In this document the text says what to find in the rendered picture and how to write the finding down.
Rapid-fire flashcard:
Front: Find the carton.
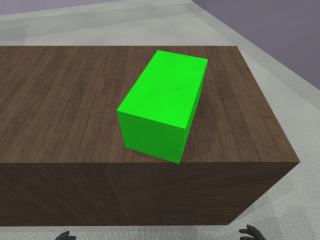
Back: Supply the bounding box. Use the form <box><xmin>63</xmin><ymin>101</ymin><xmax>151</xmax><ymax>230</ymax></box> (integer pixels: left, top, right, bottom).
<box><xmin>116</xmin><ymin>50</ymin><xmax>208</xmax><ymax>164</ymax></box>

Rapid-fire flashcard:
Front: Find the robot right hand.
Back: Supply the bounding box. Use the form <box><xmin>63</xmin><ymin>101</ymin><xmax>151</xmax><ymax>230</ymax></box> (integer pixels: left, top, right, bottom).
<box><xmin>239</xmin><ymin>224</ymin><xmax>266</xmax><ymax>240</ymax></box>

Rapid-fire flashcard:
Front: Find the pedestal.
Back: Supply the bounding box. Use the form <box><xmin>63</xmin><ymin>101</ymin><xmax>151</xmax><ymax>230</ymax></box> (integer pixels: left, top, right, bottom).
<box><xmin>0</xmin><ymin>45</ymin><xmax>300</xmax><ymax>227</ymax></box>

